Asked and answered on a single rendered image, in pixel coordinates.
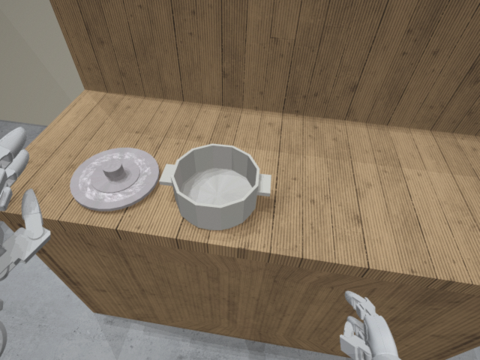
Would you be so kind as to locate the robot right hand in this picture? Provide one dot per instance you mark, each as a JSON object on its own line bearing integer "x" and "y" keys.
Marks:
{"x": 372, "y": 338}

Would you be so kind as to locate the knob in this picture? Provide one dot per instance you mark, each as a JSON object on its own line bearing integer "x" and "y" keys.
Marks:
{"x": 112, "y": 168}

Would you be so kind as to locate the table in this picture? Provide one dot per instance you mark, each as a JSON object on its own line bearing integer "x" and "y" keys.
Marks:
{"x": 366, "y": 114}

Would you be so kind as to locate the lid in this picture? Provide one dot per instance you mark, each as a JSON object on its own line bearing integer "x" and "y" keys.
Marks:
{"x": 93, "y": 190}

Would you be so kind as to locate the robot left hand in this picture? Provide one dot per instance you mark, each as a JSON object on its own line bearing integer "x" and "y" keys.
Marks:
{"x": 25, "y": 242}

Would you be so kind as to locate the pot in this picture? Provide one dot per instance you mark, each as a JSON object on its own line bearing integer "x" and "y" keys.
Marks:
{"x": 216, "y": 186}

